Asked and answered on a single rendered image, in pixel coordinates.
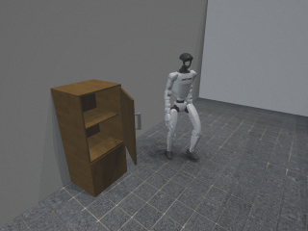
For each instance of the robot right hand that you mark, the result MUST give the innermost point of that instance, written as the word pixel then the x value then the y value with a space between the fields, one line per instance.
pixel 169 119

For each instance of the left robot forearm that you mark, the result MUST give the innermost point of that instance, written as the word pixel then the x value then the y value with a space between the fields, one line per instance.
pixel 190 97

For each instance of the right robot forearm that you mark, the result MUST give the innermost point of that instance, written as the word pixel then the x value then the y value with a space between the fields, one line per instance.
pixel 167 103

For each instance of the robot left shin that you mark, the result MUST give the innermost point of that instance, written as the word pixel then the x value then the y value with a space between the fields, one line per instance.
pixel 194 142

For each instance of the robot left upper arm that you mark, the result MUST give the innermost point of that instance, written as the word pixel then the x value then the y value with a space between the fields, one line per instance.
pixel 194 75

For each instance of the robot right shin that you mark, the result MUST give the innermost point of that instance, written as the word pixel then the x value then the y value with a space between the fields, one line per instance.
pixel 170 142

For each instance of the robot shin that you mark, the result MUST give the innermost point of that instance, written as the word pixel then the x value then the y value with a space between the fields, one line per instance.
pixel 194 142
pixel 170 142

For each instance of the cupboard door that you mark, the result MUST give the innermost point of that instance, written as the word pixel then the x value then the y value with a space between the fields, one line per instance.
pixel 127 106

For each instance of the handle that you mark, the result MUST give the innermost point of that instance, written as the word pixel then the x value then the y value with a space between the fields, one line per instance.
pixel 138 121

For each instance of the robot right upper arm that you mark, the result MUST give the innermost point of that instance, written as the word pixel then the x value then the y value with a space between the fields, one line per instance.
pixel 170 81

